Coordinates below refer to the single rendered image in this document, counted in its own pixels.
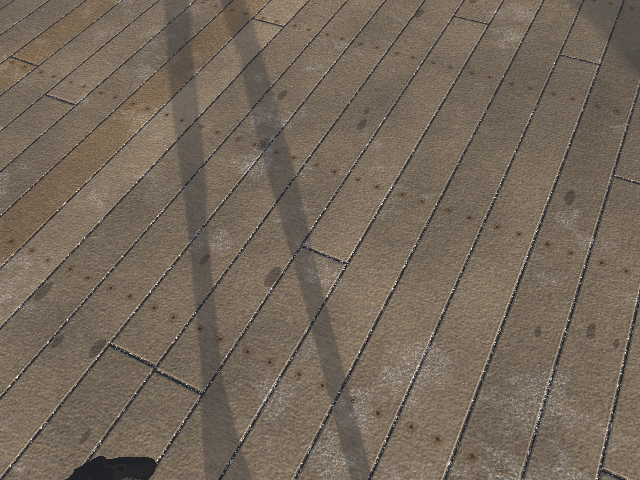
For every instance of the robot left hand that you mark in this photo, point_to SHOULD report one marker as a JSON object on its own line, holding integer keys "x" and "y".
{"x": 121, "y": 468}

